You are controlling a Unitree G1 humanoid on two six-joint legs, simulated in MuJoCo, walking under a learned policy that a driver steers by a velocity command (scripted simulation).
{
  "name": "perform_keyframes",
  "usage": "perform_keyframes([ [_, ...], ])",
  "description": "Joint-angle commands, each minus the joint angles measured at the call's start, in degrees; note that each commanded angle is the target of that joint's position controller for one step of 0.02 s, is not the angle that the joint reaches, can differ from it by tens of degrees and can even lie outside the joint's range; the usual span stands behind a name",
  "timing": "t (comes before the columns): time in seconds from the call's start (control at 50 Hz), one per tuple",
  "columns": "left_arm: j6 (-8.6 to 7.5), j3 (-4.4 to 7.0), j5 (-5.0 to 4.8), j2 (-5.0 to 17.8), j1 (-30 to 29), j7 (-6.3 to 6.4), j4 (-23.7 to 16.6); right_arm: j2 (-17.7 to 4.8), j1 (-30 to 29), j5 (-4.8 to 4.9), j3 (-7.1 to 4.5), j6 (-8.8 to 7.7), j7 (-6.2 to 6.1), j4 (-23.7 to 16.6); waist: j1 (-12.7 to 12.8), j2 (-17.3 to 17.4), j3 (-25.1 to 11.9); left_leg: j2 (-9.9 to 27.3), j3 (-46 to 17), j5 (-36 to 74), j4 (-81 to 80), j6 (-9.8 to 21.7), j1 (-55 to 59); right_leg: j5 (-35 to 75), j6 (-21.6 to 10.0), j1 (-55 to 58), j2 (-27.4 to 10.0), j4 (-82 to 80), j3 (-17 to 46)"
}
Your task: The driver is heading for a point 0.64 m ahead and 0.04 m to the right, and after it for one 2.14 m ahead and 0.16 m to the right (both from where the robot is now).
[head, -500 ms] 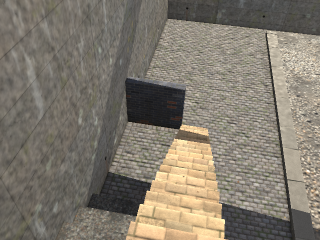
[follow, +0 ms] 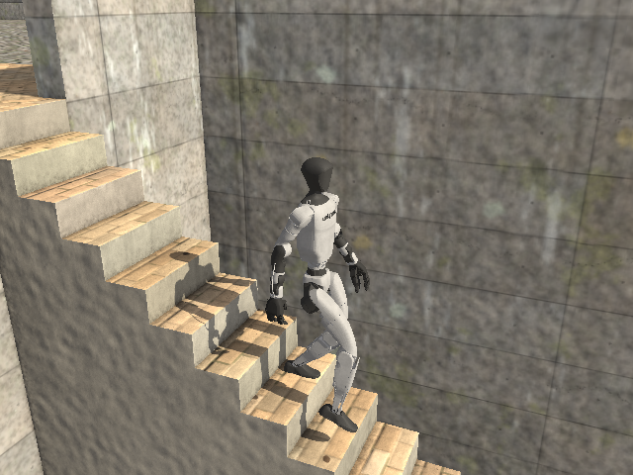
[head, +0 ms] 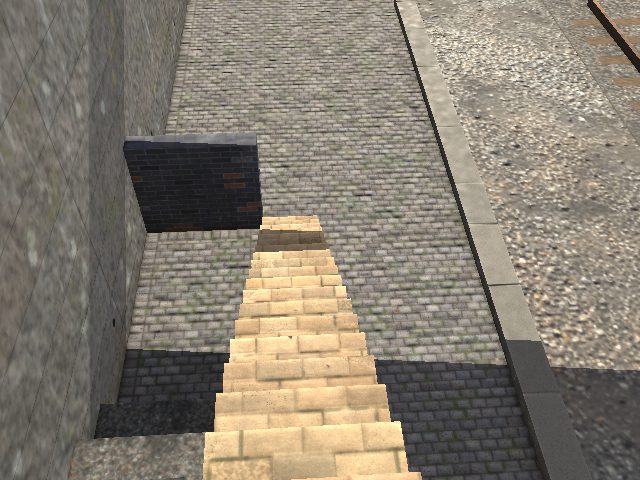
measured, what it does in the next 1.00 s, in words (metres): goes down: right foot 0.19 m lower, then left foot 0.19 m lower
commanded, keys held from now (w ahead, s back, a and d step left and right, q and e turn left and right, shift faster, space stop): w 0.68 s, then no key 0.32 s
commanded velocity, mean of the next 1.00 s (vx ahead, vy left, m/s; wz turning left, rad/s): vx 0.43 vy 0.00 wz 0.00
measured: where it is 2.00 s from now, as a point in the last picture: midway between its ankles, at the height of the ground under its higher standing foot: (293, 402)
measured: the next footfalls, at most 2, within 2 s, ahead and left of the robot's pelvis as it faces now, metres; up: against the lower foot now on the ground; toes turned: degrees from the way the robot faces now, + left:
right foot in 0.12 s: +0.18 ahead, -0.15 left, -0.19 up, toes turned -6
left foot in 0.52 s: +0.38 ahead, +0.10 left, -0.38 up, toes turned -1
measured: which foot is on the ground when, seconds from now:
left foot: down 0.00-0.12, up 0.14-0.50, down 0.52-0.90, up 0.92-1.00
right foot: up 0.00-0.10, down 0.12-0.50, up 0.52-0.88, down 0.90-1.00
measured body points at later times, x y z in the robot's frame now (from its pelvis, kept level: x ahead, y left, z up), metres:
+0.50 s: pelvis +0.31 -0.01 -0.24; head +0.31 +0.01 +0.21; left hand +0.21 +0.20 -0.40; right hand +0.38 -0.33 -0.35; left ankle +0.37 +0.09 -0.97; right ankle +0.15 -0.15 -0.84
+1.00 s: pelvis +0.60 -0.07 -0.52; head +0.62 -0.09 -0.07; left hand +0.50 +0.19 -0.65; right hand +0.60 -0.33 -0.67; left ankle +0.52 +0.07 -0.99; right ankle +0.58 -0.16 -1.23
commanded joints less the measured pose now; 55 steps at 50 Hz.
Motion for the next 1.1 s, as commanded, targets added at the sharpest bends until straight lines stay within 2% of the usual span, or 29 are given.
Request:
perform_keyframes([
  [0.02,-0.82,0.98,0.02,1.9,-0.6,-0.82,-0.3,-7.0,4.4,0.01,-0.59,0.59,-1.10,1.7,0.9,6.4,9.9,10.7,-15.4,45.0,1.8,8.4,0.1,-5.8,-0.7,-9.0,-1.8,-1.5,0.0],
  [0.08,-2.16,2.87,-0.28,4.4,23.5,-3.53,8.9,-9.0,-2.8,2.07,-0.35,1.75,1.07,1.5,10.8,5.9,-0.4,5.8,-7.7,55.4,18.5,7.7,-16.1,1.2,-1.0,31.1,-0.6,-5.1,-7.0],
  [0.12,-4.03,1.92,-0.34,3.1,40.0,-3.16,14.7,-10.8,-11.2,5.40,-0.34,0.01,-0.81,-1.7,21.0,0.2,7.9,-5.1,-1.2,36.0,53.9,4.8,-38.9,9.4,-1.8,50.1,-4.0,-21.0,-4.1],
  [0.14,-4.49,-1.90,0.48,2.1,35.7,-4.52,15.0,-8.4,-11.9,4.02,-1.33,-0.65,-3.83,-7.3,16.7,-21.3,10.5,-14.0,0.3,-11.4,82.3,3.4,-49.1,55.2,-0.5,46.5,-12.1,-9.6,1.8],
  [0.16,-3.76,-5.05,-1.15,-1.7,31.2,-4.66,13.6,-12.9,-9.1,3.93,-3.47,-0.22,-4.19,-9.5,10.9,-22.9,7.9,-7.6,-3.7,-0.7,66.2,4.6,-60.3,46.1,-0.1,52.3,-13.6,-4.5,5.4],
  [0.2,-3.80,-2.13,1.68,8.9,22.7,-1.54,8.9,-13.2,-8.6,3.65,-3.44,2.20,-2.34,-11.6,7.2,-15.4,-1.5,-0.3,-0.8,13.6,56.4,5.0,-48.3,-8.4,-11.6,33.5,-23.4,-23.1,25.0],
  [0.24,-7.17,-6.66,0.91,-3.4,12.4,-0.20,6.6,-11.9,-9.2,5.03,-2.81,3.82,-1.67,-7.8,2.5,-2.5,15.5,1.4,-2.3,21.2,25.4,1.8,-38.5,-14.4,-6.9,3.4,-14.9,-20.4,8.1],
  [0.28,-7.08,-3.48,2.87,4.9,15.2,0.81,7.5,-10.7,-3.8,4.43,-4.03,4.56,-1.39,-3.9,3.2,-5.5,5.0,4.0,-3.7,33.0,21.1,-2.4,-20.0,-22.0,-8.2,1.4,-17.7,-20.8,12.8],
  [0.34,-7.57,-6.37,1.79,-7.2,11.4,0.89,4.1,-17.6,-20.3,6.86,-6.33,4.51,-1.71,-8.5,9.1,3.7,12.0,4.3,-6.0,54.0,-6.5,-0.3,-25.9,-41.4,-4.4,3.3,-12.2,-13.2,6.1],
  [0.38,-7.62,-5.26,2.15,-1.2,14.4,2.21,3.3,-13.3,-23.7,4.51,-6.19,2.51,0.87,-7.8,12.4,-1.9,4.6,1.9,-2.6,69.5,-17.8,0.6,-8.2,-41.3,-1.2,5.5,-9.5,-7.6,-0.2],
  [0.42,-5.30,-4.77,2.30,-1.8,15.3,2.42,4.4,-12.7,-13.1,5.68,-6.80,1.99,2.06,-1.5,11.0,-3.5,1.1,1.3,-0.8,71.6,-11.0,0.7,2.0,-39.5,-0.6,4.4,-8.4,6.7,-3.2],
  [0.48,-3.28,-6.14,0.52,-2.5,15.6,1.10,2.3,-14.5,-0.9,5.11,-8.14,2.86,3.97,3.4,8.1,-6.5,1.9,1.9,3.8,66.9,-19.7,1.5,9.6,-34.5,2.0,4.6,-3.3,30.4,-12.4],
  [0.5,-4.58,-7.37,-2.74,-4.5,19.4,1.57,0.8,-15.6,-6.0,4.35,-8.37,2.15,4.48,2.5,11.2,2.0,9.2,3.7,-1.3,59.5,-45.5,2.1,-0.6,-27.1,1.2,13.2,0.1,39.5,-13.4],
  [0.52,-4.78,-7.82,-1.73,-3.6,22.3,4.00,1.5,-16.1,-3.1,2.41,-8.21,0.59,5.16,2.9,10.9,4.4,10.3,6.0,-2.5,72.6,-48.1,4.0,12.9,-27.3,-0.5,2.6,2.4,51.9,-10.2],
  [0.54,-4.57,-6.45,-0.13,-4.2,25.2,5.22,0.8,-17.0,7.7,1.76,-6.56,-0.17,6.98,7.2,6.9,22.8,4.7,14.2,-6.5,114.3,-20.3,5.4,30.1,-71.7,-0.3,-19.9,8.4,78.0,-8.5],
  [0.56,-3.77,-4.74,-0.97,-0.9,24.2,5.55,-0.5,-13.6,12.3,6.13,-4.48,0.96,8.12,7.7,3.4,28.3,6.4,16.8,-6.1,118.3,-8.8,3.6,32.7,-69.7,-1.4,-34.5,5.8,81.0,-3.2],
  [0.58,-3.60,-3.12,-0.59,2.0,17.6,4.79,-1.8,-8.4,14.0,6.22,-2.32,1.84,8.27,8.1,1.3,21.1,8.0,15.5,-5.6,86.3,-9.9,1.4,23.5,-56.5,-5.1,-38.8,3.3,63.4,-0.2],
  [0.62,-2.03,-2.71,0.22,3.1,12.0,2.06,-4.4,-17.9,-5.5,-0.54,-4.24,2.19,6.81,-0.1,9.9,6.3,4.5,21.5,-17.3,55.0,-25.4,9.7,-3.7,-33.4,-2.2,-18.5,-0.7,34.6,-1.5],
  [0.64,-1.34,-2.34,-2.57,2.4,12.8,2.35,-1.9,-19.8,-10.8,-2.64,-4.61,2.18,6.33,-1.7,10.7,10.9,8.9,27.2,-24.5,59.6,-28.4,14.7,-15.9,-35.5,2.4,-10.0,-2.2,29.9,1.4],
  [0.68,-0.44,-2.99,-2.13,-1.5,20.4,4.39,1.9,-16.5,-6.3,0.81,-4.97,1.48,5.25,1.8,9.7,10.5,9.5,22.0,-22.4,55.9,-23.6,14.8,-10.0,-33.2,4.1,-10.3,-3.1,27.7,2.0],
  [0.72,-2.19,-0.17,-2.70,5.7,7.7,4.15,-1.4,-7.4,-10.2,1.90,-2.17,-0.87,1.84,-0.8,7.4,2.2,11.2,14.7,-12.6,39.2,-15.7,7.0,-14.8,-2.4,2.9,-5.2,-3.3,2.1,1.2],
  [0.78,-3.20,0.60,-0.66,0.3,15.8,1.50,5.7,-11.3,-10.5,0.14,-2.49,0.83,-0.20,1.4,9.2,6.1,1.5,13.0,-8.0,40.1,-6.1,5.7,-22.1,14.9,2.0,22.5,0.7,4.5,-2.3],
  [0.88,-2.95,2.20,-0.04,3.0,34.7,-0.84,13.1,-10.5,-9.1,4.40,-0.26,2.16,0.86,2.1,16.4,2.6,2.6,4.3,0.3,50.2,32.0,3.5,-23.4,11.2,3.8,42.6,-0.4,-16.8,-8.4],
  [0.9,-4.20,1.50,-0.92,3.9,40.4,-1.24,16.1,-10.0,-13.2,4.84,0.36,1.72,-1.68,0.1,20.1,-3.9,9.6,-3.8,1.0,20.3,58.2,2.4,-36.2,15.1,0.5,46.7,-6.3,-27.8,1.6],
  [0.92,-5.17,-3.27,-0.17,3.7,36.1,-2.21,14.6,-9.8,-6.1,5.32,-1.85,-0.11,-3.92,-3.4,13.4,-30.3,12.4,-11.5,0.8,-22.2,75.3,1.4,-44.0,95.7,3.8,47.3,-15.0,-13.5,0.8],
  [0.94,-3.81,-6.55,-2.20,-2.4,38.1,-2.36,15.5,-10.1,-6.1,4.07,-2.43,0.87,-4.48,-5.2,12.6,-29.0,13.3,-6.8,-2.6,-16.9,65.7,3.2,-55.4,89.7,7.1,47.3,-13.3,-4.0,0.5],
  [1.0,-1.82,-6.34,3.72,4.2,22.7,-2.01,8.7,-10.9,-5.5,2.18,-3.83,2.95,-1.86,-5.9,6.2,-7.3,1.0,2.4,-5.4,16.7,40.4,4.5,-42.1,41.0,-1.5,26.1,-17.9,-8.9,13.0],
  [1.04,-4.73,-8.50,7.05,-0.4,9.6,-0.15,2.7,-9.2,-5.6,3.55,-2.85,6.24,-2.19,-3.8,3.4,3.7,4.1,3.1,-4.7,26.4,20.3,0.2,-19.9,27.4,-6.7,2.3,-17.9,-23.1,10.8],
  [1.1,-5.49,-8.56,2.08,-0.1,10.3,1.05,3.3,-7.2,0.4,1.26,-1.91,5.50,-3.60,1.0,3.6,-5.5,-1.3,3.6,-2.7,40.1,7.8,-2.1,-3.7,39.0,-4.1,9.6,-12.2,-13.2,3.9],
])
